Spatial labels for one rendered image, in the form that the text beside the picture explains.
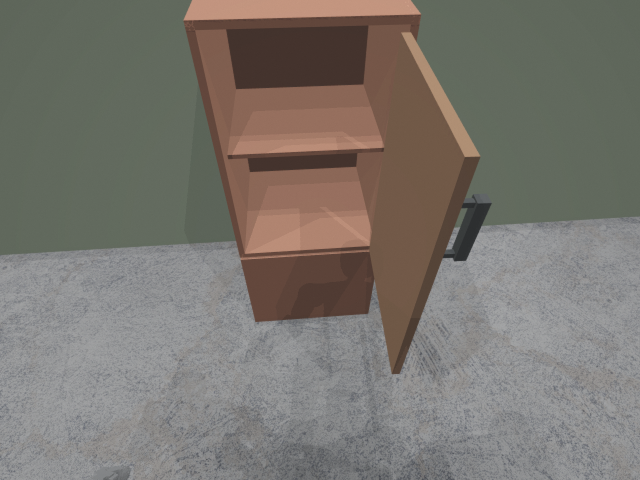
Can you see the cupboard door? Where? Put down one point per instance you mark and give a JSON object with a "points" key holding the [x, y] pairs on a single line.
{"points": [[428, 164]]}

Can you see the handle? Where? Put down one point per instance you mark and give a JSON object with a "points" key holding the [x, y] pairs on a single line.
{"points": [[478, 207]]}

